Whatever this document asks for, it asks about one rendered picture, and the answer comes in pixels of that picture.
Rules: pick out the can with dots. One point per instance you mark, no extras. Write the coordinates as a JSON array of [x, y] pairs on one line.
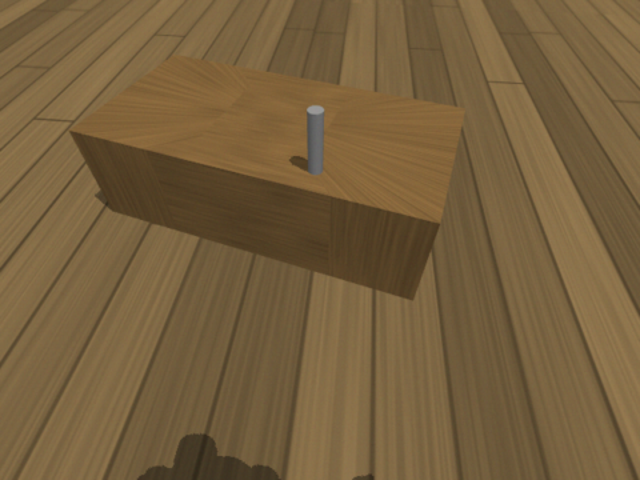
[[315, 137]]

